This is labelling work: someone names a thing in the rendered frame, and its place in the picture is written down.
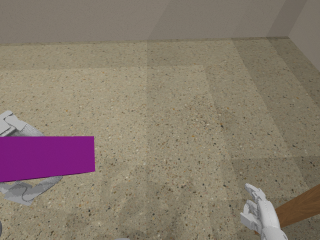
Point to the robot left hand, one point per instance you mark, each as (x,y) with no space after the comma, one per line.
(21,192)

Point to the right robot forearm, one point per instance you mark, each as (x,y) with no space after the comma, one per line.
(272,233)

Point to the table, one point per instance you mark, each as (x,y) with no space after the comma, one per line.
(304,206)

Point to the sponge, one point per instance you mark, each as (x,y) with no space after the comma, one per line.
(35,157)

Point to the robot right hand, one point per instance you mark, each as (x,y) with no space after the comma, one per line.
(264,214)

